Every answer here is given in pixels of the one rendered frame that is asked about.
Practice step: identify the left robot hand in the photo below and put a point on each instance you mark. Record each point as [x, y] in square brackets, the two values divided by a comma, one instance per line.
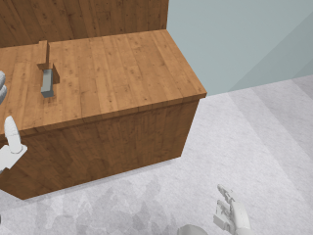
[9, 155]

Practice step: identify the counter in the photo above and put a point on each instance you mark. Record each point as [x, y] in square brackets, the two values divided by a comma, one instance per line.
[124, 96]

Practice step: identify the tap lever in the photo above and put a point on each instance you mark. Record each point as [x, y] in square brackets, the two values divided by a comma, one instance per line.
[47, 85]

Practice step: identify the right robot hand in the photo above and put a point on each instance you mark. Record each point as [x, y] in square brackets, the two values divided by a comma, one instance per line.
[233, 217]

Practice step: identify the robot right thigh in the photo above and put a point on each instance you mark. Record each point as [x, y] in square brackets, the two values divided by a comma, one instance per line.
[190, 229]

